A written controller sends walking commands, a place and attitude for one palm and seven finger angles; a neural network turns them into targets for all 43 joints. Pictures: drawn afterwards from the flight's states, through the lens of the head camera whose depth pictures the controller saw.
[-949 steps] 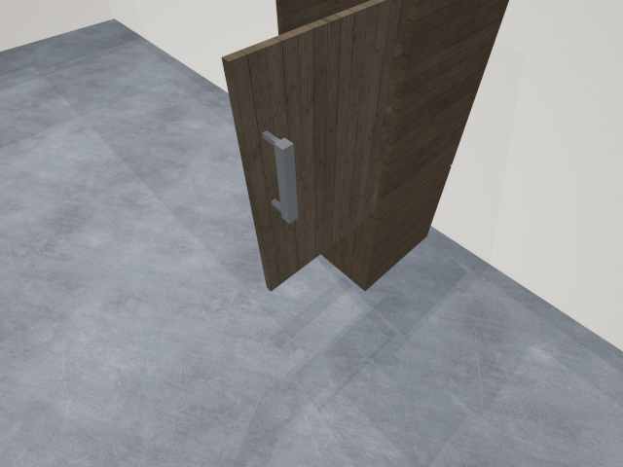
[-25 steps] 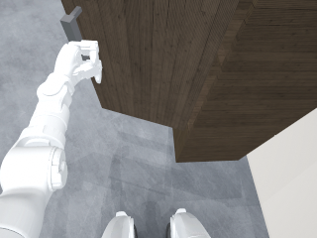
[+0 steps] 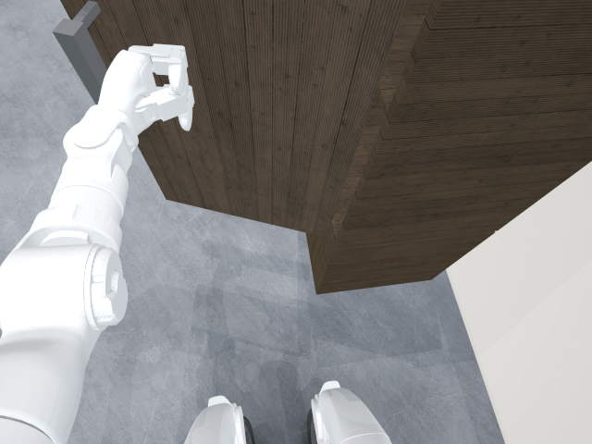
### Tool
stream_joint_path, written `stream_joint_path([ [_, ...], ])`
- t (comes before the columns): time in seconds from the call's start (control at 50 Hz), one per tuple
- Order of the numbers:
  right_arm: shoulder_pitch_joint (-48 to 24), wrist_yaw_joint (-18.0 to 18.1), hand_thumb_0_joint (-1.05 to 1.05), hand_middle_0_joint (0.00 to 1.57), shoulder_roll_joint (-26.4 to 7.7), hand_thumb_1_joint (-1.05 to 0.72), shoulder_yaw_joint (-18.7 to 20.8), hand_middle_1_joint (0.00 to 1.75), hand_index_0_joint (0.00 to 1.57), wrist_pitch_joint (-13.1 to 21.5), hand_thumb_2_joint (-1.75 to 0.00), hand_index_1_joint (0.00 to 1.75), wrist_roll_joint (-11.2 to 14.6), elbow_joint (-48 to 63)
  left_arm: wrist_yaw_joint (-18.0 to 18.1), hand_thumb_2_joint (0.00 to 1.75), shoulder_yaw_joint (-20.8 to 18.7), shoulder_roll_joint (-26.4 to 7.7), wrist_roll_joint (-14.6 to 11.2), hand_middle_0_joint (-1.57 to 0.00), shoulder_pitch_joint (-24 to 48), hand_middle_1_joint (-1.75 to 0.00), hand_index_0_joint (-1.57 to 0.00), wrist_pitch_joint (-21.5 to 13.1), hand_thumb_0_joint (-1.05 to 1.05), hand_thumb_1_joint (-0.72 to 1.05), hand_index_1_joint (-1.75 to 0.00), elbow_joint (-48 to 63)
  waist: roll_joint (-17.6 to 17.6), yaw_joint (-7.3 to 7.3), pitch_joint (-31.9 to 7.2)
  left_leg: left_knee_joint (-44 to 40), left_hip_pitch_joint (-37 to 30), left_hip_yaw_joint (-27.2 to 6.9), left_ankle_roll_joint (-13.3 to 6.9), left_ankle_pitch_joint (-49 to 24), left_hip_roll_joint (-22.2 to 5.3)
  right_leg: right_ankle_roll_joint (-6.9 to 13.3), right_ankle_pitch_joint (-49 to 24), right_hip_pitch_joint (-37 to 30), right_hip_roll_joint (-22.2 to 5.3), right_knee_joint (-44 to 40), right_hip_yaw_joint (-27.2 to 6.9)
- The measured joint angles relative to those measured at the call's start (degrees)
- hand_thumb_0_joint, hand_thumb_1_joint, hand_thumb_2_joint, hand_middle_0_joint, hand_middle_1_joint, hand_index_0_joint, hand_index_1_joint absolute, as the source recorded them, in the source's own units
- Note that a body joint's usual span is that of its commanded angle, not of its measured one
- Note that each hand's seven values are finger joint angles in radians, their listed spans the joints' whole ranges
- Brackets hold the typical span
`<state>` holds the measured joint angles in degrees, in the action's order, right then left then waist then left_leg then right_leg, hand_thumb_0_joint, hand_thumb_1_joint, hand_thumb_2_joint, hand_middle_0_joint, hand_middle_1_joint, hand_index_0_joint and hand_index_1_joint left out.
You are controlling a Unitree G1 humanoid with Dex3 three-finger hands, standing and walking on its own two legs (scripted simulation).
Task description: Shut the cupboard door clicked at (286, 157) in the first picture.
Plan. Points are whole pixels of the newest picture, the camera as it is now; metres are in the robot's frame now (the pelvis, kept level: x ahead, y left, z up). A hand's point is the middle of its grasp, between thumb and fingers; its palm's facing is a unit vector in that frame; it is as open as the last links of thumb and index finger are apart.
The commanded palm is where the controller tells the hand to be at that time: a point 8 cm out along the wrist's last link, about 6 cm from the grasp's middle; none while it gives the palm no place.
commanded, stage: push the door shut along its arc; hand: left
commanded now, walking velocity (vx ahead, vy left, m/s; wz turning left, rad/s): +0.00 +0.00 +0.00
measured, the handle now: (111, 80) +0.58 +0.16 +0.10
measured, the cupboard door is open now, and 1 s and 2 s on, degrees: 69 59 59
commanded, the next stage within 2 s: pull the fist back off the door in 0.36 s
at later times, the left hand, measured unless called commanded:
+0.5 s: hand (198, 92) +0.54 +0.05 +0.11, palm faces -0.41 -0.91 +0.00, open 3.5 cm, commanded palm +0.57 +0.07 +0.10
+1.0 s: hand (207, 88) +0.55 +0.04 +0.11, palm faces +0.01 -1.00 -0.02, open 3.1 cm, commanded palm +0.50 +0.09 +0.10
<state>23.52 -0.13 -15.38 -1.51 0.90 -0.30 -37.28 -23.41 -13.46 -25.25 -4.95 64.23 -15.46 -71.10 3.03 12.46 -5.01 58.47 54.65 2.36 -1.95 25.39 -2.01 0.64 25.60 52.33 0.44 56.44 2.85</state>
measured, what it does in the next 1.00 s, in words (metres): stands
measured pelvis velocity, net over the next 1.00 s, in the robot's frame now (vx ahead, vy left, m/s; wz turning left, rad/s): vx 0.00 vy -0.01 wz -0.01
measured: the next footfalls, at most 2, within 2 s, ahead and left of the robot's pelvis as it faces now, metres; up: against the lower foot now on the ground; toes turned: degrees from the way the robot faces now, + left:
none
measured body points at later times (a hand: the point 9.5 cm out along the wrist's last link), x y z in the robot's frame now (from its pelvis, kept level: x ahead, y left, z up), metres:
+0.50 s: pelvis -0.02 -0.01 -0.02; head +0.14 +0.00 +0.40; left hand +0.55 +0.11 +0.12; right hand -0.03 -0.29 -0.13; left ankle +0.02 +0.10 -0.67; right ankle +0.01 -0.12 -0.67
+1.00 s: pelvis +0.00 -0.01 +0.01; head +0.13 -0.02 +0.44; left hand +0.54 +0.10 +0.11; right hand -0.07 -0.25 -0.11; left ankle +0.02 +0.10 -0.67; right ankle +0.01 -0.12 -0.67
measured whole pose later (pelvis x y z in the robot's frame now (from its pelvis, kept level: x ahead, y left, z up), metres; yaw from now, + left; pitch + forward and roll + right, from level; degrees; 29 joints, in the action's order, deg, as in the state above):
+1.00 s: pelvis +0.00 -0.01 +0.01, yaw +0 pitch +22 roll -1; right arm 30.1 -5.4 -14.0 0.0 0.2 -3.7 -38.7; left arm 6.8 -16.4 -15.6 0.3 61.1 -22.3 -69.5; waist 3.8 12.3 -6.6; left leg 55.4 53.4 2.5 -0.9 24.3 -2.6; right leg 1.4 24.5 51.6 1.3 53.8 2.5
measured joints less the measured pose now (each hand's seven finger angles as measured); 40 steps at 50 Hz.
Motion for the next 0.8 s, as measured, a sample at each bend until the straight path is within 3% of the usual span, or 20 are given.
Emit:
stream_joint_path([
  [0.18,-1.04,1.02,0.00,0.20,-0.52,-0.91,0.22,0.30,0.21,0.96,-0.89,0.30,-0.21,-2.35,-1.67,0.95,3.63,-0.96,-0.87,-1.30,4.47,-1.50,-1.30,1.85,0.00,0.89,-1.50,-1.76,-0.18,-0.35,0.36,1.83,2.77,-1.74,0.58,-0.10,0.13,0.72,0.42,2.01,-0.10,1.56,1.71],
  [0.48,-3.71,2.29,0.00,0.20,-0.98,-0.91,-0.28,0.30,0.21,4.82,-0.89,0.30,-0.68,-5.14,-1.39,1.04,7.07,-2.12,-1.24,-1.30,12.91,-1.50,-1.30,4.17,0.04,1.00,-1.50,-5.36,-0.39,0.93,0.71,5.93,8.80,-3.27,0.91,-0.15,-0.04,1.29,0.55,7.33,0.03,5.13,3.17],
  [0.52,-2.92,1.98,0.00,0.20,-0.89,-0.91,-0.18,0.30,0.21,5.18,-0.89,0.30,-0.85,-4.43,3.17,1.03,3.53,-0.53,-1.20,-1.30,13.55,-1.50,-1.30,4.89,0.04,0.96,-1.50,-5.96,0.10,0.80,0.03,6.42,10.07,-3.45,0.97,-0.11,-0.24,1.23,0.41,8.43,0.22,5.28,3.32],
  [0.58,-1.40,-0.17,0.00,0.20,-0.30,-0.91,0.06,0.30,0.21,5.68,-0.89,0.30,-2.45,-3.07,17.14,0.98,-1.28,3.17,0.29,-1.31,14.10,-1.50,-1.30,4.64,0.03,0.86,-1.50,-5.98,0.44,1.14,-0.99,6.69,11.52,-3.44,1.01,-0.25,-0.16,1.07,0.28,9.89,0.12,5.59,3.30],
  [0.62,-0.42,-2.20,0.00,0.20,0.28,-0.91,0.19,0.30,0.20,5.67,-0.89,0.30,-4.06,-2.23,26.62,0.96,-3.37,5.19,3.44,-1.30,13.95,-1.50,-1.30,2.87,0.02,0.83,-1.50,-5.55,0.60,1.72,-1.69,6.80,12.31,-3.27,1.01,-0.33,-0.12,1.02,0.27,10.82,0.05,5.89,3.13],
  [0.66,0.44,-4.14,0.00,0.20,0.96,-0.91,0.30,0.30,0.20,5.21,-0.89,0.30,-5.25,-1.66,32.91,0.94,-3.53,5.94,7.33,-1.30,13.31,-1.50,-1.30,0.25,0.03,0.82,-1.50,-5.31,0.75,2.46,-2.10,6.87,12.67,-2.97,1.02,-0.30,-0.13,1.03,0.35,11.41,0.03,6.23,2.84],
  [0.72,1.60,-5.79,0.00,0.20,1.93,-0.91,0.27,0.30,0.21,3.50,-0.89,0.30,-5.51,-1.52,35.38,0.95,-2.77,5.54,10.63,-1.30,11.59,-1.50,-1.30,-2.47,0.03,0.86,-1.50,-5.11,1.01,3.05,-1.90,6.36,11.76,-2.36,0.98,-0.21,-0.31,1.04,0.34,10.90,0.20,6.00,2.22],
  [0.8,3.47,-5.81,0.00,0.20,2.45,-0.91,-0.09,0.30,0.21,0.96,-0.89,0.30,-4.46,-1.72,32.55,0.94,-3.25,5.03,9.50,-1.30,8.88,-1.50,-1.30,-2.03,0.02,0.90,-1.50,-5.44,1.47,2.80,-1.28,3.78,8.28,-1.43,0.89,-0.55,-0.59,0.94,-0.29,7.96,0.55,3.65,1.27],
])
